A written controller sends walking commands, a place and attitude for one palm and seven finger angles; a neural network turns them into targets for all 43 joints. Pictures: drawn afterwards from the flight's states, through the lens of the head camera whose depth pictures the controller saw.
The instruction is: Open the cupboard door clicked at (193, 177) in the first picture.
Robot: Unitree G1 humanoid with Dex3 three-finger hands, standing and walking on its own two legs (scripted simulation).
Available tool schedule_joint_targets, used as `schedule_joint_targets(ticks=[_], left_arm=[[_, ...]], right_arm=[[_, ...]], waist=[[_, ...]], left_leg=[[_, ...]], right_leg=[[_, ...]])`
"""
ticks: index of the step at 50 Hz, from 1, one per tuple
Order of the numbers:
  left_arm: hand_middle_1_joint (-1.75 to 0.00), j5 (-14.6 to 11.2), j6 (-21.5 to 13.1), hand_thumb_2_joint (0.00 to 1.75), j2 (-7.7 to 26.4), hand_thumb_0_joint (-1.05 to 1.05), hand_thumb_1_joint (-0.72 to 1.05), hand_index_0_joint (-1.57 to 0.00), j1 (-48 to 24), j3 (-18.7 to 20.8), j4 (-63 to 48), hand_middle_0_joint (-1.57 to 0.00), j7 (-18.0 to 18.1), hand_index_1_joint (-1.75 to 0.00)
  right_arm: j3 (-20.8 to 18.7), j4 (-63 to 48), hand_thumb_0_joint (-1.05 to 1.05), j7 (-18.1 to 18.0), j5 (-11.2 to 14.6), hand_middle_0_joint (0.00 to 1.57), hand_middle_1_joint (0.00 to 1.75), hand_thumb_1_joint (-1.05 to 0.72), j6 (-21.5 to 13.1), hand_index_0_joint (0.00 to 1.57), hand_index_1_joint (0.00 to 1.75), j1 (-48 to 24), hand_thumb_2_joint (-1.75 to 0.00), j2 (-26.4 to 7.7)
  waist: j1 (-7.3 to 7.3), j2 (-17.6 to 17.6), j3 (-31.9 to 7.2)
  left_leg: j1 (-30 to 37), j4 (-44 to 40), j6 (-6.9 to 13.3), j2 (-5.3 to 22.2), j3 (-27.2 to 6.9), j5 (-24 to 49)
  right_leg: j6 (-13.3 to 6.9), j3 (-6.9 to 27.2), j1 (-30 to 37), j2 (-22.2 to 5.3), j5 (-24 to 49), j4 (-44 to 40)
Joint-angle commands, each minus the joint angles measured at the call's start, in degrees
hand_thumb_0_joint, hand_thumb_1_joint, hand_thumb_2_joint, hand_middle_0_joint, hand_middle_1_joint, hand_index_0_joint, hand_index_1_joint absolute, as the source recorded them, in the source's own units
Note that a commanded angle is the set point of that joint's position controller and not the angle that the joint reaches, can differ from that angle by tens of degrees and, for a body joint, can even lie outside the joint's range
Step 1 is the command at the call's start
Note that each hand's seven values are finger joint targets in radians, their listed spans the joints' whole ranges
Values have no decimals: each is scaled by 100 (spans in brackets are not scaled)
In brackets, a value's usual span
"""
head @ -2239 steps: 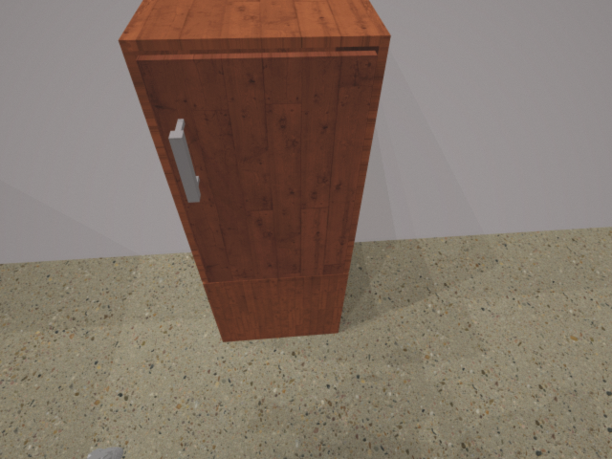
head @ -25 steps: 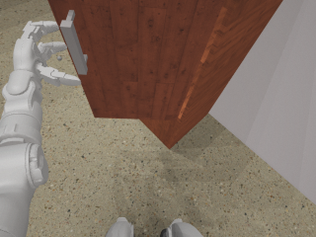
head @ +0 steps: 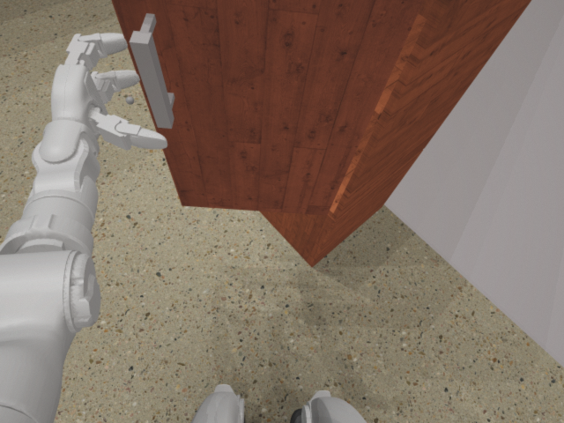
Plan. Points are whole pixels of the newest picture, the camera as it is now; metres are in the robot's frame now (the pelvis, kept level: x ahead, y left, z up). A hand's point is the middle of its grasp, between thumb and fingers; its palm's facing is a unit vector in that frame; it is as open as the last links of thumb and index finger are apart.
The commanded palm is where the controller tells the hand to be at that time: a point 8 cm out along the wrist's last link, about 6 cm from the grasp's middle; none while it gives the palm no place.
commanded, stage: slide the fingers in behind the handle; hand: left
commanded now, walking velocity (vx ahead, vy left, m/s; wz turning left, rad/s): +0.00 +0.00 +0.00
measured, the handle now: (158, 75) +0.56 +0.16 +0.11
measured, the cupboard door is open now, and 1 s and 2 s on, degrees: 47 48 48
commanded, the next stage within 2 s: move the hooked fingers beside the handle in 0.16 s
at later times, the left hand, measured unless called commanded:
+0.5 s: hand (130, 101) +0.51 +0.19 +0.11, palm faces +0.03 -1.00 -0.02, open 15.1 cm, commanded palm +0.50 +0.19 +0.11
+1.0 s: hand (124, 101) +0.51 +0.20 +0.11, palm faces -0.01 -1.00 +0.00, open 14.7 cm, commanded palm +0.50 +0.22 +0.11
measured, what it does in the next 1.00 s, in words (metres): stands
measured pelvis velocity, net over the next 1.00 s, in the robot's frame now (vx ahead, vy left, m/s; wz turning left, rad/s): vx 0.00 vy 0.00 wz -0.03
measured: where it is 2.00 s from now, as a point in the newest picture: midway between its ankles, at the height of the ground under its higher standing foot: outside the picture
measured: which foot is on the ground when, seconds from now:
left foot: down 0.00-1.00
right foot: down 0.00-1.00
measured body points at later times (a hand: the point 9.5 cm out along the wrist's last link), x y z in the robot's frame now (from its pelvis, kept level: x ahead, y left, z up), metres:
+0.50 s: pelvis +0.00 +0.00 +0.00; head +0.11 +0.03 +0.43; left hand +0.51 +0.25 +0.11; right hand -0.01 -0.26 -0.11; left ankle +0.00 +0.08 -0.69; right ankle -0.02 -0.12 -0.69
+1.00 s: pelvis +0.00 +0.00 +0.00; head +0.12 +0.02 +0.44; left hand +0.51 +0.26 +0.11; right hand -0.01 -0.27 -0.11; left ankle +0.00 +0.08 -0.69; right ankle -0.02 -0.12 -0.69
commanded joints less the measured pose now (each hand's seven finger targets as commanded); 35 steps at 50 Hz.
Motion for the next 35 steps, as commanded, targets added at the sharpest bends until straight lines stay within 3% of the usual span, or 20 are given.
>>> schedule_joint_targets(ticks=[1,2,6,7,9,11,12,14,16,18,20,22,25,26,28,30,32,35], left_arm=[[-120,193,-435,30,-527,0,-50,-30,-3409,-643,-1535,-30,-528,-120],[-120,227,-442,30,-401,0,-50,-30,-3404,-566,-1563,-30,-526,-120],[-120,161,-450,30,-677,0,-50,-30,-3336,-738,-1605,-30,-544,-120],[-120,218,-467,30,-515,0,-50,-30,-3415,-653,-1642,-30,-516,-120],[-120,219,-476,30,-793,0,-50,-30,-3398,-842,-1715,-30,-491,-120],[-120,197,-478,30,-837,0,-50,-30,-3456,-867,-1702,-30,-440,-120],[-120,241,-471,30,-654,0,-50,-30,-3447,-753,-1659,-30,-423,-120],[-120,235,-463,30,-799,0,-50,-30,-3455,-843,-1646,-30,-417,-120],[-120,218,-497,30,-529,0,-50,-30,-3394,-657,-1661,-30,-415,-120],[-120,248,-484,30,-610,0,-50,-30,-3472,-739,-1607,-30,-434,-120],[-120,258,-490,30,-405,0,-50,-30,-3455,-576,-1557,-30,-429,-120],[-120,228,-497,30,-118,0,-50,-30,-3297,-321,-1542,-30,-463,-120],[-120,218,-488,30,-96,0,-50,-30,-3185,-321,-1442,-30,-554,-120],[-120,190,-510,30,-73,0,-50,-30,-3233,-325,-1481,-30,-567,-120],[-120,222,-523,30,209,0,-50,-30,-3124,-98,-1518,-30,-583,-120],[-120,196,-539,30,152,0,-50,-30,-3026,-121,-1621,-30,-636,-120],[-120,169,-567,30,307,0,-50,-30,-2882,-5,-1661,-30,-664,-120],[-120,155,-516,30,396,0,-50,-30,-2819,71,-1564,-30,-695,-120]], right_arm=[[-389,-179,0,-49,-27,20,30,-90,-104,20,30,1076,-90,-1057],[-410,-150,0,-41,-33,20,30,-90,-95,20,30,1075,-90,-1075],[-401,-183,0,-27,-29,20,30,-90,-103,20,30,1065,-90,-1044],[-422,-148,0,-27,-30,20,30,-90,-90,20,30,1067,-90,-1068],[-429,-172,0,-8,-35,20,30,-90,-102,20,30,1035,-90,-1031],[-428,-150,0,-16,-38,20,30,-90,-112,20,30,1071,-90,-1035],[-432,-130,0,-11,-40,20,30,-90,-101,20,30,1058,-90,-1065],[-427,-127,0,-1,-39,20,30,-90,-119,20,30,1047,-90,-1038],[-423,-138,0,-21,-33,20,30,-90,-123,20,30,1081,-90,-1074],[-413,-123,0,-18,-27,20,30,-90,-120,20,30,1040,-90,-1054],[-408,-132,0,-24,-32,20,30,-90,-123,20,30,1045,-90,-1080],[-395,-151,0,-39,-24,20,30,-90,-125,20,30,1066,-90,-1092],[-373,-207,0,-60,-1,20,30,-90,-101,20,30,1038,-90,-1086],[-360,-225,0,-83,5,20,30,-90,-107,20,30,1043,-90,-1075],[-366,-227,0,-77,-2,20,30,-90,-87,20,30,1057,-90,-1092],[-376,-266,0,-80,3,20,30,-90,-73,20,30,1055,-90,-1071],[-373,-283,0,-84,17,20,30,-90,-45,20,30,1050,-90,-1084],[-364,-314,0,-108,30,20,30,-90,-2,20,30,1030,-90,-1097]], waist=[[-830,1107,-2592],[-788,1119,-2718],[-804,1108,-2642],[-785,1087,-2726],[-782,1278,-2719],[-846,1117,-2620],[-783,1162,-2676],[-810,1162,-2666],[-753,1096,-2724],[-800,1146,-2644],[-775,1088,-2609],[-693,1087,-2793],[-708,856,-2627],[-731,949,-2567],[-623,1113,-2742],[-609,1100,-2811],[-556,1067,-2892],[-587,919,-2625]], left_leg=[[3558,-454,-224,249,-595,3131],[3661,-431,-259,280,-629,3275],[3700,-426,-275,283,-652,3408],[3754,-430,-302,312,-686,3435],[3878,-437,-336,318,-715,3450],[3842,-446,-333,324,-760,3467],[3802,-445,-338,314,-736,3378],[3783,-465,-325,299,-715,3238],[3757,-469,-325,287,-726,3349],[3742,-471,-335,294,-711,3231],[3618,-504,-302,266,-676,2975],[3608,-472,-270,250,-602,3171],[3352,-494,-206,226,-528,2901],[3347,-487,-199,220,-526,3004],[3436,-478,-227,227,-516,3144],[3526,-475,-237,250,-501,3327],[3586,-453,-250,258,-510,3547],[3301,-517,-189,236,-428,3170]], right_leg=[[-98,245,-616,215,1644,-386],[-89,256,-652,224,1671,-364],[-94,221,-673,225,1664,-368],[-81,234,-704,234,1660,-351],[-87,226,-810,227,1589,-358],[-82,196,-814,224,1572,-361],[-82,226,-813,230,1563,-353],[-87,211,-787,228,1546,-375],[-112,212,-666,226,1581,-359],[-88,220,-769,226,1545,-379],[-101,228,-687,225,1494,-394],[-102,262,-499,237,1664,-397],[-87,277,-378,240,1662,-430],[-97,272,-374,229,1692,-425],[-97,288,-331,234,1752,-400],[-87,286,-275,246,1840,-415],[-79,295,-217,261,1942,-400],[-63,304,-123,257,1896,-460]])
